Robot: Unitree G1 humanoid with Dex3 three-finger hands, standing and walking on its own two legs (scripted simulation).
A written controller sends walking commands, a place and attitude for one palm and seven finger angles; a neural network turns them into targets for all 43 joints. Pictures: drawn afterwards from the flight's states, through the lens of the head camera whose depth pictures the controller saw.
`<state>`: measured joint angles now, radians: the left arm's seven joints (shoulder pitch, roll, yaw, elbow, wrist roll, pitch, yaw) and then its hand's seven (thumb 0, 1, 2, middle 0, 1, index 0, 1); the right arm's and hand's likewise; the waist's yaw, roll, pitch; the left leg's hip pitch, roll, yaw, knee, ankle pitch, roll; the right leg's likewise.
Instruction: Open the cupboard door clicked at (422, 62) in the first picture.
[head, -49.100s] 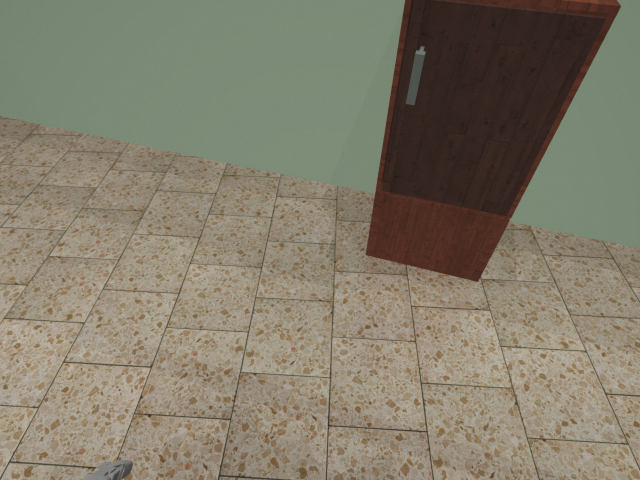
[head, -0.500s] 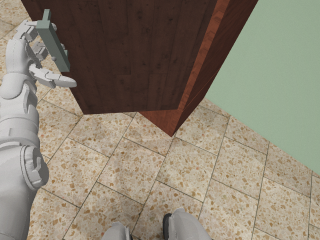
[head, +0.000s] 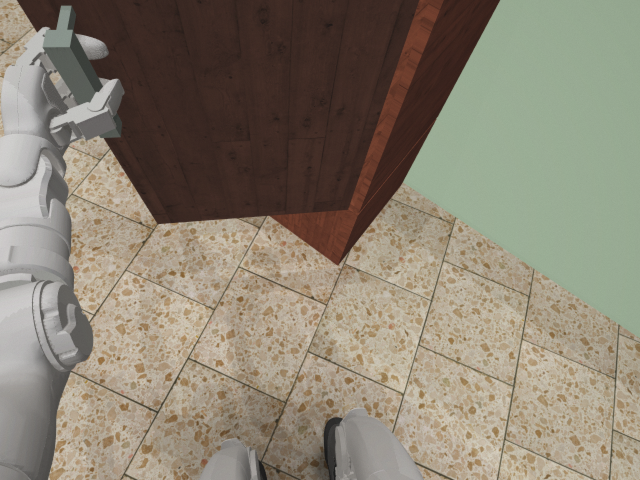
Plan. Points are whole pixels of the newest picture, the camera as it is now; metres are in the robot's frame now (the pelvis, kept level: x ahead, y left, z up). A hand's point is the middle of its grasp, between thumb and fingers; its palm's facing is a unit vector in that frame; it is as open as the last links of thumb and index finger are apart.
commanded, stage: close the thumb around the handle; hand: left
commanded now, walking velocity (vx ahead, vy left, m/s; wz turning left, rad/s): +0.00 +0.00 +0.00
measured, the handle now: (90, 76) +0.58 +0.21 +0.09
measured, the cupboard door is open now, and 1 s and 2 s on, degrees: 45 78 83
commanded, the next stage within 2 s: pull the door open along its arc in 0.14 s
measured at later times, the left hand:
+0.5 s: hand (111, 121) +0.51 +0.18 +0.09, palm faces +0.02 -1.00 -0.03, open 5.9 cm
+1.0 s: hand (194, 268) +0.33 +0.09 +0.09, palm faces +0.29 -0.96 +0.05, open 6.4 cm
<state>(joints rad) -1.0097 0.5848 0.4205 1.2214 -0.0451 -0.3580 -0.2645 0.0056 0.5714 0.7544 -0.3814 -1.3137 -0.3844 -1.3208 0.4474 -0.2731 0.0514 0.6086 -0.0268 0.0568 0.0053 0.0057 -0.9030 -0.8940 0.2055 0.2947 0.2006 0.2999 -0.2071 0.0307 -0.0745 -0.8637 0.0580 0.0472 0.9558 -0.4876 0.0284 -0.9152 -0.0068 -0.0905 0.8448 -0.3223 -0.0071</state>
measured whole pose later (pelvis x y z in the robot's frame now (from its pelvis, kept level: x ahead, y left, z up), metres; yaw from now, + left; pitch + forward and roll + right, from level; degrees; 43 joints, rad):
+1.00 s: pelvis +0.01 -0.01 +0.03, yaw +0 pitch +10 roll +0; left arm 0.00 -0.05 -0.04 0.17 -0.02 -0.25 0.34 0.03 0.63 0.68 -0.36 -1.31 -0.36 -1.32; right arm 0.19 -0.18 0.01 0.52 -0.03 0.04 0.05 0.01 -0.91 -0.89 0.20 0.29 0.20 0.30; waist -0.02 0.02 -0.09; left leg -0.48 0.03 0.08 0.74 -0.44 0.01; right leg -0.59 -0.02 -0.05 0.74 -0.33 -0.02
